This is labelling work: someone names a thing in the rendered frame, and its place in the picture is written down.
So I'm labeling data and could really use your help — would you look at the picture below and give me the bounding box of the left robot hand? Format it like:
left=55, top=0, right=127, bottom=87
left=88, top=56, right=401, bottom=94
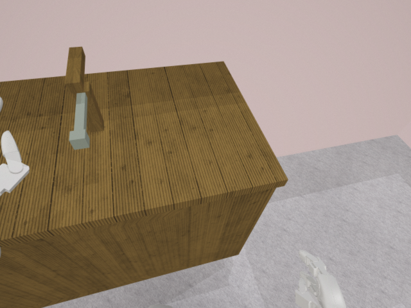
left=0, top=97, right=30, bottom=196

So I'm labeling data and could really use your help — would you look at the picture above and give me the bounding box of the counter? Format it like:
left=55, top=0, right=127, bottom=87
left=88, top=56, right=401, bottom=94
left=0, top=47, right=288, bottom=308

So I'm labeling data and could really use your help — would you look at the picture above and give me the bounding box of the tap lever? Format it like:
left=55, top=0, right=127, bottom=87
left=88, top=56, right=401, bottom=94
left=69, top=92, right=90, bottom=150

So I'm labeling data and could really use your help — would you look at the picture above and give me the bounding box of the right robot hand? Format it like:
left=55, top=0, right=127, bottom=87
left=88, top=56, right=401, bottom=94
left=295, top=250, right=346, bottom=308

